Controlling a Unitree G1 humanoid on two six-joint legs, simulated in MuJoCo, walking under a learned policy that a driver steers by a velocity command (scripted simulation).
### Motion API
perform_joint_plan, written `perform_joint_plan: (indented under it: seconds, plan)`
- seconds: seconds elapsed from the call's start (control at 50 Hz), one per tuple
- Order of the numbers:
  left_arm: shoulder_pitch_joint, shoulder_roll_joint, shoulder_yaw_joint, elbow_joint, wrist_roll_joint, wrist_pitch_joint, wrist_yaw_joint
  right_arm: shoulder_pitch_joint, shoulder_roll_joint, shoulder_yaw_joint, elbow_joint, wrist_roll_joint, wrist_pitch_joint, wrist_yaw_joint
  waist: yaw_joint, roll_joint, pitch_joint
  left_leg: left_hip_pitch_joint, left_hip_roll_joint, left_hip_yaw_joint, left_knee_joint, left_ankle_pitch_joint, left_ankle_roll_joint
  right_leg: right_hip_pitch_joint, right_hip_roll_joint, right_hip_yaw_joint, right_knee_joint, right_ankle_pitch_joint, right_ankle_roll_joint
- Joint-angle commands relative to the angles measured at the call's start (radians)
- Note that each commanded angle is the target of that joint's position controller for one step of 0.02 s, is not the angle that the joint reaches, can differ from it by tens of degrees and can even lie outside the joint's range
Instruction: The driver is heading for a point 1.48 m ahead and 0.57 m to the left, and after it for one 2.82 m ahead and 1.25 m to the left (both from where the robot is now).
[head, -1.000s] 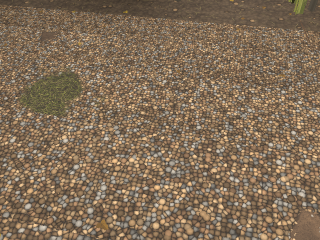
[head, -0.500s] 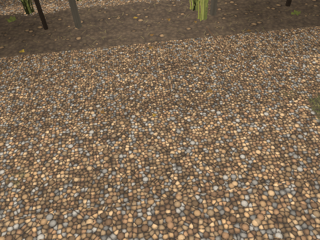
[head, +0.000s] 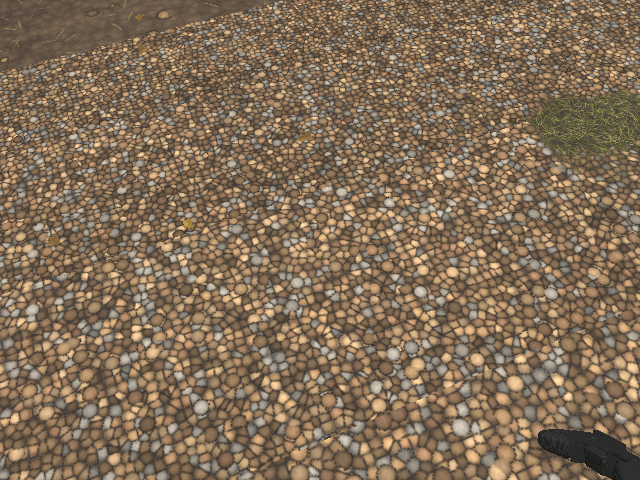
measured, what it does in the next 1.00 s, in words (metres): goes down, turning left: left foot, then left foot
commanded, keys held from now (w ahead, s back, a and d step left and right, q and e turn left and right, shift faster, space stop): q+shift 0.08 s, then w+q+shift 0.66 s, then w+shift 0.24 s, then w+e+shift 0.02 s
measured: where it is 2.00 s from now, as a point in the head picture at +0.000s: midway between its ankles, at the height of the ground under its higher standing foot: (195, 271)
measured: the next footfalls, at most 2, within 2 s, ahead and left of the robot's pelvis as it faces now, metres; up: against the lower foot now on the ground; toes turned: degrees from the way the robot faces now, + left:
left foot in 0.04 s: +0.18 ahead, +0.17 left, +0.00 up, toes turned -4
left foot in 0.52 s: +0.26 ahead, +0.25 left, +0.00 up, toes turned +20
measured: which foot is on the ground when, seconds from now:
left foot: up 0.00-0.02, down 0.04-0.20, up 0.22-0.50, down 0.52-0.94, up 0.96-1.00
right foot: down 0.00-0.52, up 0.54-0.92, down 0.94-1.00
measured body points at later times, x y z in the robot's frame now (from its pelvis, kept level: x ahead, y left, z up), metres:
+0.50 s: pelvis +0.22 +0.12 -0.01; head +0.24 +0.12 +0.43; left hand +0.12 +0.39 -0.14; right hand +0.46 -0.09 -0.10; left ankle +0.25 +0.25 -0.68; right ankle +0.03 -0.05 -0.70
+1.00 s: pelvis +0.61 +0.25 -0.17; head +0.62 +0.23 +0.28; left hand +0.54 +0.55 -0.25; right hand +0.83 +0.06 -0.30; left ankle +0.32 +0.26 -0.61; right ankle +0.72 +0.18 -0.91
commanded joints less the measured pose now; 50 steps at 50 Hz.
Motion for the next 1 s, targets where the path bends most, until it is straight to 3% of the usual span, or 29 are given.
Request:
perform_joint_plan:
  seconds: [0.02, 0.04, 0.08, 0.1, 0.16, 0.18, 0.2, 0.22, 0.24, 0.3, 0.4, 0.44, 0.5, 0.52, 0.54, 0.56, 0.58, 0.6, 0.62, 0.68, 0.7, 0.72, 0.76, 0.86, 0.92, 0.94, 0.96, 0.98, 1.0]
  plan:
    - [0.012, 0.073, 0.014, -0.047, -0.002, 0.003, 0.011, 0.093, -0.078, -0.034, -0.028, -0.009, -0.003, 0.02, -0.067, -0.064, -0.249, 0.31, -0.016, 0.101, -0.149, 0.106, 0.058, 0.056, -0.299, 0.174, -0.054, 0.633, -0.044]
    - [0.018, 0.045, 0.003, -0.037, 0.007, 0.002, 0.001, 0.131, -0.07, -0.034, -0.005, -0.016, -0.008, 0.032, -0.08, -0.061, -0.224, 0.38, -0.016, 0.103, -0.238, 0.211, 0.1, 0.035, -0.288, 0.151, -0.028, 0.568, -0.019]
    - [0.188, 0.075, 0.02, -0.002, 0.022, -0.008, -0.007, 0.077, -0.129, -0.042, -0.026, -0.041, -0.009, 0.042, 0.018, 0.138, -0.224, 0.454, 0.127, -0.104, -0.27, 0.706, 0.286, 0.013, -0.139, 0.044, 0.16, 0.215, 0.119]
    - [0.196, 0.079, 0.016, 0.006, 0.033, -0.003, -0.017, 0.102, -0.088, -0.04, -0.011, -0.022, 0.009, 0.042, 0.011, 0.224, -0.273, 0.437, 0.169, -0.226, -0.313, 0.449, 0.35, 0.03, -0.131, -0.021, 0.189, -0.053, 0.148]
    - [0.08, 0.094, 0.029, -0.047, 0.008, -0.008, -0.055, 0.132, -0.204, -0.079, -0.035, 0.06, 0.061, 0.032, 0.026, 0.066, -0.084, 0.126, 0.129, -0.441, -0.488, -0.699, 0.313, 0.099, -0.188, -0.028, -0.009, -0.305, 0.048]
    - [0.15, 0.134, 0.037, -0.029, 0.018, -0.013, -0.054, 0.006, -0.199, -0.076, -0.087, 0.063, 0.06, 0.02, 0.102, 0.07, -0.031, -0.157, 0.026, -0.318, -0.477, -0.607, 0.211, 0.372, -0.253, 0.013, -0.212, -0.223, 0.001]
    - [0.29, 0.229, 0.062, 0.026, 0.042, -0.024, -0.048, -0.087, -0.129, -0.061, -0.147, 0.083, 0.053, 0.009, 0.152, -0.056, -0.023, -0.362, -0.138, -0.065, -0.228, -0.405, 0.094, 0.522, -0.416, 0.208, -0.363, -0.344, -0.049]
    - [0.199, 0.234, 0.072, 0.022, 0.039, -0.041, -0.05, -0.047, -0.113, -0.051, -0.145, 0.093, 0.034, 0.008, 0.082, -0.234, 0.014, -0.434, -0.119, -0.03, 0.045, -0.302, 0.136, 0.466, -0.598, 0.465, -0.393, -0.362, -0.105]
    - [0.117, 0.169, 0.053, -0.012, 0.044, -0.059, -0.039, 0.018, -0.141, -0.059, -0.124, 0.069, 0.017, 0.013, 0.039, -0.149, 0.029, -0.494, -0.06, -0.081, 0.157, -0.253, 0.15, 0.487, -0.628, 0.416, -0.353, -0.214, -0.12]
    - [0.087, 0.114, 0.035, -0.012, 0.013, -0.074, -0.035, 0.104, -0.133, -0.066, -0.09, 0.049, 0.003, 0.037, 0.014, -0.119, -0.036, -0.48, -0.002, -0.022, 0.239, -0.131, 0.154, 0.601, -0.534, 0.158, -0.355, 0.077, -0.02]
    - [0.047, 0.175, 0.037, -0.001, 0.042, -0.083, -0.034, 0.049, -0.091, -0.048, -0.154, 0.039, 0.008, 0.093, 0.005, -0.123, -0.016, -0.158, 0.022, 0.186, 0.212, 0.059, 0.132, 0.291, -0.421, -0.162, -0.374, 0.29, 0.015]
    - [-0.022, 0.215, 0.043, -0.03, 0.065, -0.102, -0.03, 0.201, -0.144, -0.079, -0.107, 0.028, 0.009, 0.092, -0.079, -0.137, -0.091, 0.133, -0.025, 0.272, 0.353, 0.161, 0.147, 0.177, -0.423, -0.241, -0.25, 0.627, 0.032]
    - [-0.206, 0.285, 0.064, -0.118, 0.011, -0.114, -0.025, 0.637, -0.278, -0.146, 0.014, 0.036, 0.028, 0.073, -0.351, -0.158, -0.191, 0.749, -0.156, 0.394, 0.379, -0.056, 0.23, -0.139, -0.418, -0.282, 0.293, 1.304, 0.051]
    - [-0.297, 0.263, 0.055, -0.127, -0.01, -0.134, -0.044, 0.86, -0.302, -0.16, 0.066, 0.052, 0.032, 0.063, -0.523, -0.016, -0.18, 1.001, -0.136, 0.331, 0.092, -0.078, 0.317, -0.387, -0.315, -0.275, 0.86, 0.687, 0.085]
    - [-0.157, 0.079, 0.008, -0.143, -0.01, -0.165, -0.07, 0.715, -0.27, -0.11, 0.066, 0.05, 0.014, 0.071, -0.316, 0.341, -0.059, 0.938, -0.049, -0.01, -0.096, 0.114, 0.413, -0.633, -0.175, -0.155, 1.229, -0.314, 0.109]
    - [-0.036, 0.079, -0.006, -0.186, 0.012, -0.181, -0.076, 0.511, -0.195, -0.055, -0.037, 0.048, -0.011, 0.09, -0.133, 0.335, -0.13, 0.817, 0.046, -0.285, -0.112, 0.271, 0.476, -0.648, -0.213, 0.025, 1.171, -0.399, 0.07]
    - [-0.084, 0.153, 0.012, -0.219, 0.002, -0.181, -0.075, 0.472, -0.153, -0.048, -0.072, 0.046, -0.017, 0.103, -0.12, 0.093, -0.184, 0.709, 0.115, -0.439, -0.245, 0.189, 0.54, -0.609, -0.201, 0.062, 1.067, -0.298, 0.064]
    - [-0.141, 0.16, 0.012, -0.264, -0.017, -0.173, -0.063, 0.413, -0.228, -0.073, -0.068, 0.033, -0.031, 0.108, -0.076, -0.063, -0.139, 0.523, 0.176, -0.639, -0.375, -0.171, 0.552, -0.586, -0.215, 0.068, 0.914, -0.207, 0.08]
    - [-0.151, 0.164, 0.018, -0.267, -0.026, -0.15, -0.049, 0.303, -0.244, -0.075, -0.093, 0.04, -0.042, 0.101, -0.02, -0.097, -0.049, 0.362, 0.208, -0.672, -0.36, -0.269, 0.537, -0.569, -0.268, 0.085, 0.814, -0.177, 0.106]
    - [-0.153, 0.14, 0.005, -0.288, 0.005, -0.108, -0.054, 0.206, -0.244, -0.067, -0.114, 0.042, -0.037, 0.046, 0.005, -0.043, 0.007, 0.034, 0.11, -0.448, -0.323, -0.16, 0.464, -0.356, -0.294, 0.023, 0.507, -0.158, 0.148]
    - [-0.146, 0.147, 0.001, -0.251, 0.014, -0.12, -0.068, 0.247, -0.247, -0.064, -0.089, 0.025, -0.036, 0.023, -0.021, -0.054, -0.052, 0.004, 0.072, -0.342, -0.253, -0.148, 0.438, -0.219, -0.276, -0.018, 0.482, 0.135, 0.131]
    - [-0.273, 0.186, 0.019, -0.271, 0.021, -0.139, -0.08, 0.342, -0.22, -0.058, -0.051, 0.043, -0.047, -0.005, -0.083, -0.034, -0.017, 0.125, 0.037, -0.354, -0.193, -0.236, 0.415, -0.393, -0.298, 0.071, 0.367, 0.404, 0.107]
    - [-0.338, 0.106, -0.013, -0.291, 0.066, -0.146, -0.109, 0.381, -0.176, -0.04, -0.001, 0.067, -0.021, -0.04, -0.13, -0.035, -0.053, 0.091, -0.081, -0.19, -0.155, -0.372, 0.348, -0.209, -0.236, -0.011, 0.053, 0.752, 0.1]
    - [-0.218, 0.129, 0.017, -0.262, -0.016, -0.098, -0.109, 0.411, -0.143, -0.039, 0.058, 0.05, 0.017, -0.041, -0.09, 0.117, -0.087, 0.289, -0.078, -0.15, 0.041, -0.354, 0.262, 0.029, -0.276, 0.007, -0.109, 0.669, 0.152]
    - [0.171, 0.239, 0.077, -0.109, -0.026, -0.105, -0.103, 0.288, -0.139, -0.039, 0.046, 0.051, 0.015, -0.017, 0.087, 0.097, -0.161, 0.483, -0.077, -0.111, 0.565, -0.049, 0.192, 0.238, -0.418, 0.021, -0.367, 0.818, 0.128]
    - [0.339, 0.237, 0.078, -0.034, -0.007, -0.11, -0.113, 0.256, -0.093, -0.032, 0.048, 0.045, -0.002, -0.002, 0.157, -0.056, -0.183, 0.288, -0.159, -0.037, 0.941, -0.336, 0.15, 0.48, -0.447, 0.038, -0.329, 0.786, 0.084]
    - [0.449, 0.17, 0.035, 0.03, 0.031, -0.11, -0.13, 0.205, 0.028, -0.004, 0.019, 0.014, -0.017, 0.01, 0.173, -0.241, -0.133, -0.071, -0.227, -0.077, 1.272, -0.757, 0.156, 0.639, -0.417, 0.011, -0.027, 0.795, 0.127]
    - [0.361, 0.171, 0.028, 0.025, 0.048, -0.111, -0.139, 0.484, 0.106, 0.014, 0.004, 0.047, -0.039, 0.013, -0.04, -0.652, -0.173, -0.328, -0.198, -0.109, 1.397, -0.723, 0.166, 0.728, -0.42, 0.119, 0.139, 0.966, 0.11]
    - [0.35, 0.183, 0.051, 0.011, 0.024, -0.087, -0.119, 0.483, 0.012, 0.009, -0.006, 0.069, -0.055, 0.013, -0.005, -0.611, -0.231, -0.455, -0.156, -0.049, 1.279, -0.607, 0.157, 0.747, -0.489, 0.337, -0.039, 0.496, -0.012]
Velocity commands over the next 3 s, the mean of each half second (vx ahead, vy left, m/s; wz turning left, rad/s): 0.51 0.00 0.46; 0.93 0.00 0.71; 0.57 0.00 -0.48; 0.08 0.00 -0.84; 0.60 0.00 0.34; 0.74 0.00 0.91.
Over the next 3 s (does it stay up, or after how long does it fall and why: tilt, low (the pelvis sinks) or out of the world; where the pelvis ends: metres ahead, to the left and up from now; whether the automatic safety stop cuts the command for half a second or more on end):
stays up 1.45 0.46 -0.38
